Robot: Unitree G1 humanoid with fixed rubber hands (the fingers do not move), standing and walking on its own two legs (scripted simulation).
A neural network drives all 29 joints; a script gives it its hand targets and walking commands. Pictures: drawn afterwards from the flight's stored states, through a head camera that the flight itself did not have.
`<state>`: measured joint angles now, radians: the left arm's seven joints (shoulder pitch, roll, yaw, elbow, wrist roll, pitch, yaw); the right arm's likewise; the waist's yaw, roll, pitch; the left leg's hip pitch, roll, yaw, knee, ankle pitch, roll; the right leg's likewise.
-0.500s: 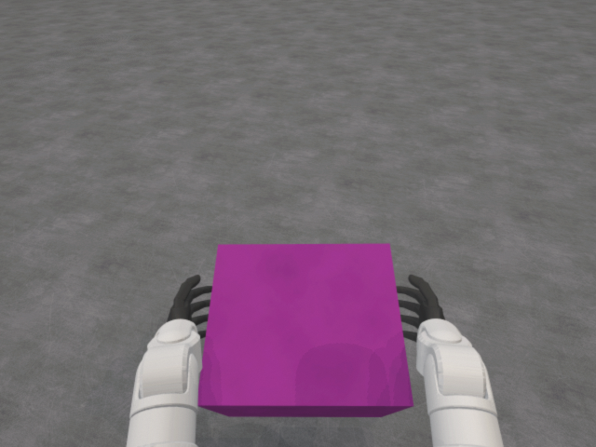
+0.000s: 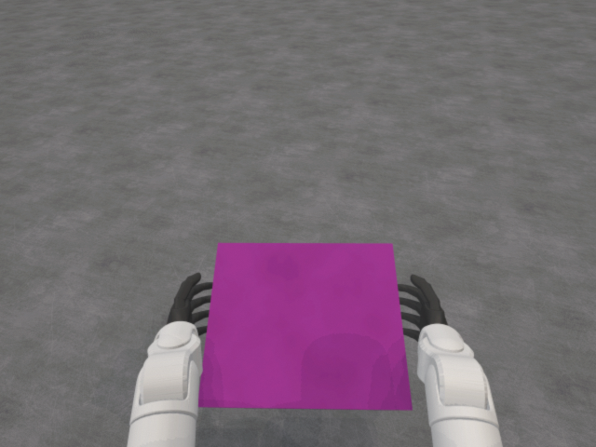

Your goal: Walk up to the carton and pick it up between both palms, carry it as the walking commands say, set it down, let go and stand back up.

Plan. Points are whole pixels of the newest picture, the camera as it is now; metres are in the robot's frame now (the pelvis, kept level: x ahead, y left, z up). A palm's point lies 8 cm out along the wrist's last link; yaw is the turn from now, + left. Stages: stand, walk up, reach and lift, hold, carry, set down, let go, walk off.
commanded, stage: carry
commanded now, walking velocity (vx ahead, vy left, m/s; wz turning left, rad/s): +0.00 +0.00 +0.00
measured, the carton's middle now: (304, 332) +0.30 +0.01 -0.05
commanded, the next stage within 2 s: hold in 0.48 s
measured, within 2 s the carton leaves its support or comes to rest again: neither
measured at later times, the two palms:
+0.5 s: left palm (188, 334) +0.26 +0.17 +0.02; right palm (435, 335) +0.26 -0.17 +0.02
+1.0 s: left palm (172, 275) +0.32 +0.19 +0.07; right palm (418, 287) +0.29 -0.14 +0.08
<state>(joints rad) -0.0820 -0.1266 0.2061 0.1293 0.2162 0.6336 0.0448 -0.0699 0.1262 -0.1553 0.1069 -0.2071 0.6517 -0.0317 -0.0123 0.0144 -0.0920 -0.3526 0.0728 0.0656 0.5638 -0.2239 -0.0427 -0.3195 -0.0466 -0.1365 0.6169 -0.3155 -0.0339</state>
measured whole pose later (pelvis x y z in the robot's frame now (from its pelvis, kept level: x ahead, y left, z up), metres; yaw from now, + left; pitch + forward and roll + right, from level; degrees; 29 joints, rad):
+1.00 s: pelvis +0.02 +0.05 +0.02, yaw -12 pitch -7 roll +0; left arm -0.29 -0.11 0.31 0.36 0.29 0.75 0.07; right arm -0.35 0.11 -0.24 0.47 -0.30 0.69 -0.03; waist 0.07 0.00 -0.08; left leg -0.04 -0.03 -0.10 0.37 -0.21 0.00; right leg -0.04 0.02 0.11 0.35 -0.18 -0.01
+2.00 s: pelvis -0.01 +0.04 -0.02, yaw -11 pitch +20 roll +0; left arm -0.40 -0.05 0.40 0.48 0.20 0.36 -0.02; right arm -0.44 0.13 -0.32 0.52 -0.27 0.34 0.00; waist 0.10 -0.03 -0.07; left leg -0.83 -0.05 -0.10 0.73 -0.26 -0.03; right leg -0.84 0.06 0.11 0.73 -0.25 0.02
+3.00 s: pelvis -0.06 +0.04 -0.18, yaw -11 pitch +44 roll +1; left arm -0.82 0.07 0.40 0.67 0.09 0.35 0.11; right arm -0.86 0.00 -0.32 0.69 -0.15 0.34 -0.10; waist 0.11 -0.05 -0.25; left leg -1.76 -0.07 -0.09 1.42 -0.43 -0.06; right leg -1.77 0.12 0.10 1.41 -0.41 0.04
